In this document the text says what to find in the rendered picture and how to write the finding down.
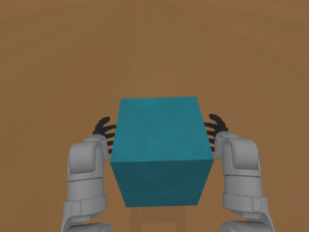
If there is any robot right hand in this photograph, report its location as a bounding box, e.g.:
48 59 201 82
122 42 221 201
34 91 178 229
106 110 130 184
204 114 229 152

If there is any left robot forearm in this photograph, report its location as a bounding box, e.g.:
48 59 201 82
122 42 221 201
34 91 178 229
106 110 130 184
61 134 109 232

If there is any right robot forearm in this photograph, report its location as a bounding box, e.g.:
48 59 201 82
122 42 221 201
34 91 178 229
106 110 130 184
214 130 275 232

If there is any carton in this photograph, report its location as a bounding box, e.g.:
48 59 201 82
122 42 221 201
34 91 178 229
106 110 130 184
110 97 214 208

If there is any robot right upper arm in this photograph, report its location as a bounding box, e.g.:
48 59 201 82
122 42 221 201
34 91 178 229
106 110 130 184
219 220 272 232

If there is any robot left upper arm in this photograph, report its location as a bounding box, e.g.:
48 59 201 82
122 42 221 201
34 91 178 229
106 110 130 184
66 222 113 232

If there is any robot left hand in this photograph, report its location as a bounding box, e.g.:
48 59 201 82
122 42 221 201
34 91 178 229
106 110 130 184
93 116 117 154

